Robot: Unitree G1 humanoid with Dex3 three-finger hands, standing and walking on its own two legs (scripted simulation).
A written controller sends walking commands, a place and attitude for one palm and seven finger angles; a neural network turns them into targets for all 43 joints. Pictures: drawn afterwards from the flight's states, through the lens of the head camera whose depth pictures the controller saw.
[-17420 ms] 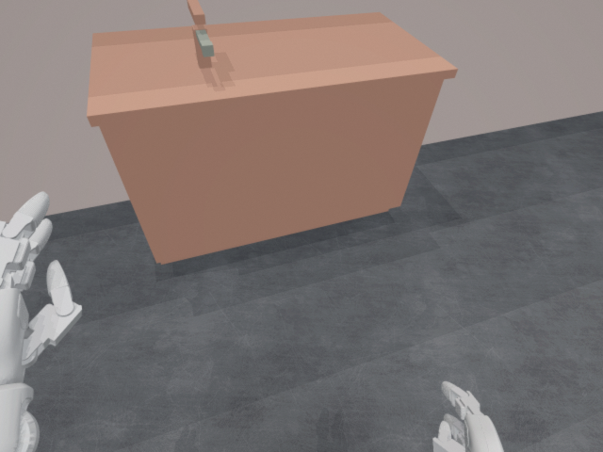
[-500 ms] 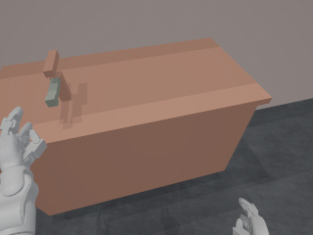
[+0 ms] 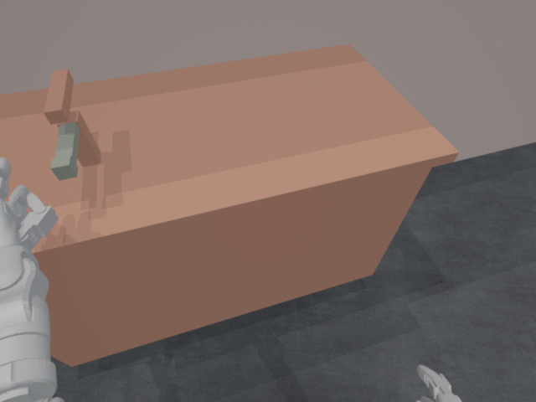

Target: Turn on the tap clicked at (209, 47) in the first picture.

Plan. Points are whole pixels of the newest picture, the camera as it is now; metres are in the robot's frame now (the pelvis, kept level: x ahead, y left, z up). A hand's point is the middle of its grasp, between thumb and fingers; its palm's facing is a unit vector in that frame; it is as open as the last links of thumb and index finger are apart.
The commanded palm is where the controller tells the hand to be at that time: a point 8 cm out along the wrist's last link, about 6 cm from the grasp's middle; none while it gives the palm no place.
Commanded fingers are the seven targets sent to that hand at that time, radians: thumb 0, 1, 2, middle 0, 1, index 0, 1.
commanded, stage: reach beside the lever's end, fingers flat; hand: left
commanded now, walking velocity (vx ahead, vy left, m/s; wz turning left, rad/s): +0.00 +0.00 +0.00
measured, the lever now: (64, 167) +0.44 +0.37 +0.09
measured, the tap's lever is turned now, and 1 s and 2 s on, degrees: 0 0 6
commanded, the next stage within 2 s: push the lever round in 0.88 s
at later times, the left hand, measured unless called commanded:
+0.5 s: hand (46, 185) +0.40 +0.38 +0.09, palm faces +0.58 -0.81 -0.09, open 7.8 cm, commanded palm +0.36 +0.42 +0.09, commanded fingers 0.00 0.90 0.90 -0.15 -0.15 -0.15 -0.15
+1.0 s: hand (41, 186) +0.40 +0.38 +0.09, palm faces +0.57 -0.82 -0.07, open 7.8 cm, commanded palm +0.35 +0.41 +0.09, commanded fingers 0.00 0.90 0.90 -0.15 -0.15 -0.15 -0.15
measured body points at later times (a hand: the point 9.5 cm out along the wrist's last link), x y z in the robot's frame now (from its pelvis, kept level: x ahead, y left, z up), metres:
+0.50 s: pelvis -0.01 +0.00 -0.01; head +0.07 +0.02 +0.43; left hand +0.37 +0.42 +0.10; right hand +0.05 -0.27 -0.13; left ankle +0.00 +0.10 -0.72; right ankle +0.01 -0.09 -0.72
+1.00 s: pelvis +0.00 +0.02 -0.01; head +0.07 +0.03 +0.43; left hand +0.36 +0.42 +0.10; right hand +0.07 -0.25 -0.13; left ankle +0.00 +0.10 -0.72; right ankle +0.01 -0.09 -0.72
